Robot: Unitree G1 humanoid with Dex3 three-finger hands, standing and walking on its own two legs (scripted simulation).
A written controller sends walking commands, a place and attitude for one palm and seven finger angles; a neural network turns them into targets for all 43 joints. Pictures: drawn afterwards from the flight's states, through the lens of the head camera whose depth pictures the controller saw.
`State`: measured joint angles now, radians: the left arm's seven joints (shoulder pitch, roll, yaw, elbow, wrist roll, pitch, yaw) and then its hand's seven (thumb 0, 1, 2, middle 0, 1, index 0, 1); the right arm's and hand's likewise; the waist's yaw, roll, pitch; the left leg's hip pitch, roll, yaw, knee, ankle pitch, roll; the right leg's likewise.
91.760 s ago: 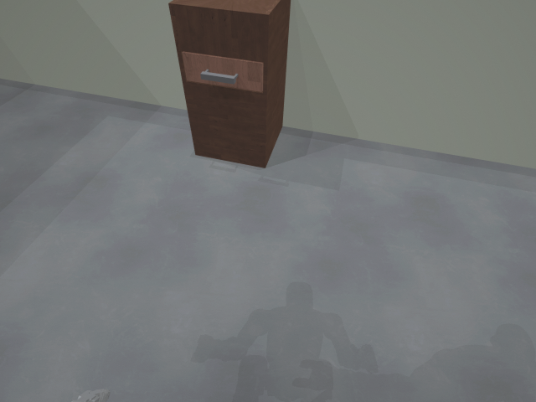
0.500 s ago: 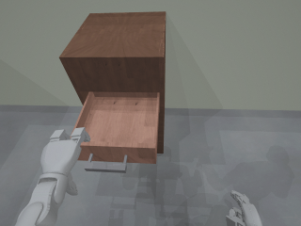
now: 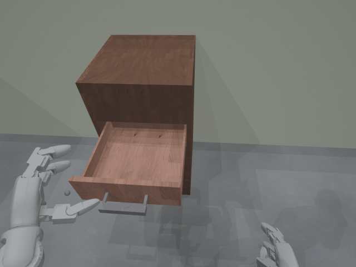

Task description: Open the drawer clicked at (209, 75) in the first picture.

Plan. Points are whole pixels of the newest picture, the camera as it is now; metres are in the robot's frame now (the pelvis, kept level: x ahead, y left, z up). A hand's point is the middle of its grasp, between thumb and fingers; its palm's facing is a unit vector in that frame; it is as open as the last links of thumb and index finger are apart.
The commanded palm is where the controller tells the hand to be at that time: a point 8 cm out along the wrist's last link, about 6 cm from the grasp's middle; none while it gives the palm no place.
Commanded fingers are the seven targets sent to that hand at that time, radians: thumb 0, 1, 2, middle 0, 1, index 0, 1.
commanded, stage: draw the hand back to the body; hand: left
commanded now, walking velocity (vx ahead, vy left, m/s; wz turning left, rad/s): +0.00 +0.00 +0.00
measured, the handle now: (124, 202) +0.36 +0.24 -0.23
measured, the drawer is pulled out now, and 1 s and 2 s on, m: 0.30 0.30 0.30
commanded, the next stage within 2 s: step back with the hand held close in 0.58 s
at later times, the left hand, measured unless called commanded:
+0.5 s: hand (37, 205) +0.17 +0.25 +0.15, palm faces +0.41 -0.82 -0.40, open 7.8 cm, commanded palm +0.12 +0.29 +0.17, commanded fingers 0.00 0.90 0.90 -0.20 -0.30 -0.20 -0.30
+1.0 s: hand (39, 214) +0.16 +0.25 +0.14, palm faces +0.30 -0.84 -0.46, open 7.4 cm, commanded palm +0.09 +0.30 +0.17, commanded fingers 0.00 0.90 0.90 -0.20 -0.30 -0.20 -0.30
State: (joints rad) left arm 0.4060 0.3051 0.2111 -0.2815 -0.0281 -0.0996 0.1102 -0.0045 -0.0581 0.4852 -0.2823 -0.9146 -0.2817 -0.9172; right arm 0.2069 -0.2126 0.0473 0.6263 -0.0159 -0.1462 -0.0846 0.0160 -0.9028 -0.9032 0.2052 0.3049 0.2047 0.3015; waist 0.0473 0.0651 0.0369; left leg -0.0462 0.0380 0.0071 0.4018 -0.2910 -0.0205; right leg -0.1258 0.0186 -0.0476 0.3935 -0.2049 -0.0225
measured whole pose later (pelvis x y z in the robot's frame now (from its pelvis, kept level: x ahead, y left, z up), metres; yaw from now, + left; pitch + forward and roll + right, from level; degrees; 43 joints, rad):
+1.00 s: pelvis -0.04 +0.02 -0.01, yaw +1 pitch +1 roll -1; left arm 0.64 0.36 0.32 -0.56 -0.02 -0.19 0.14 0.02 0.89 0.89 -0.21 -0.30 -0.22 -0.30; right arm 0.19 -0.22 -0.01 0.55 -0.02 -0.09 -0.10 0.02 -0.90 -0.90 0.20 0.30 0.20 0.30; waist -0.03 0.00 0.03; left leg -0.27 0.00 0.00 0.53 -0.28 0.01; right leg -0.32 -0.02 -0.05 0.46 -0.17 0.00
